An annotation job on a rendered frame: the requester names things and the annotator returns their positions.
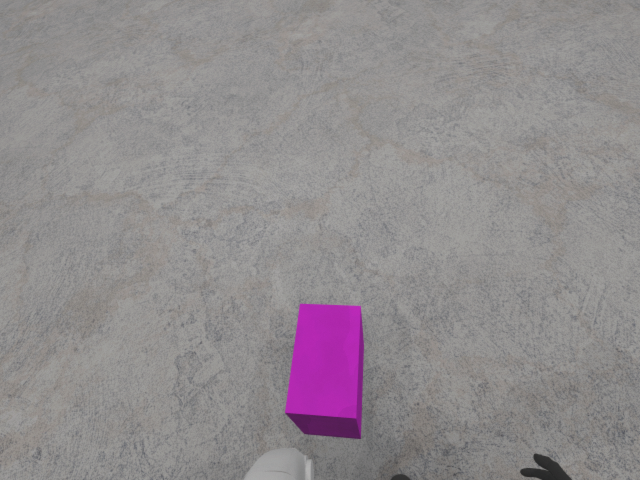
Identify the right robot hand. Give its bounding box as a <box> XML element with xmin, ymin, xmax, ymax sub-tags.
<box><xmin>520</xmin><ymin>454</ymin><xmax>572</xmax><ymax>480</ymax></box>

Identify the carton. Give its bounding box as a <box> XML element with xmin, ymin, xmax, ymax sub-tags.
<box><xmin>285</xmin><ymin>304</ymin><xmax>364</xmax><ymax>439</ymax></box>

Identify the robot left thigh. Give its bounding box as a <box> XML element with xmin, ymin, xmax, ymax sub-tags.
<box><xmin>243</xmin><ymin>448</ymin><xmax>314</xmax><ymax>480</ymax></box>

